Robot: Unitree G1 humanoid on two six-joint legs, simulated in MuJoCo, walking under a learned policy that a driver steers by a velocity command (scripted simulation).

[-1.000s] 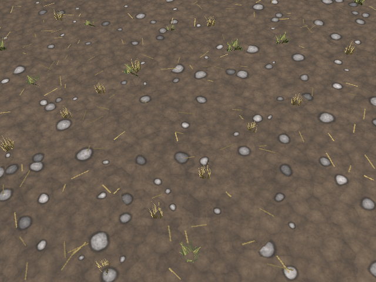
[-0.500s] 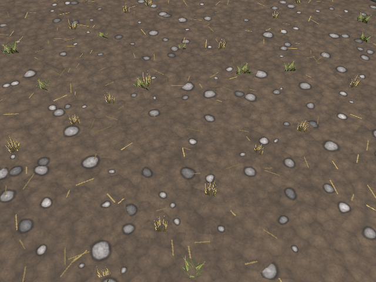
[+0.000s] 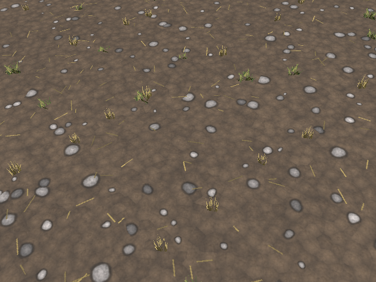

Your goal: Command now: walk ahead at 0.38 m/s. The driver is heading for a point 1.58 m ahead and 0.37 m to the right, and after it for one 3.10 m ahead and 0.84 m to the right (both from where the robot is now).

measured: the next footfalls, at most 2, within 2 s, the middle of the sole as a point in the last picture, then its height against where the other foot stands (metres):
left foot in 0.38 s outside the picture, level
right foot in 0.90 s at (245, 245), level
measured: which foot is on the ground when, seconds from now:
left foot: up 0.00-0.36, down 0.38-0.92, up 0.94-1.00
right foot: down 0.00-0.40, up 0.42-0.88, down 0.90-1.00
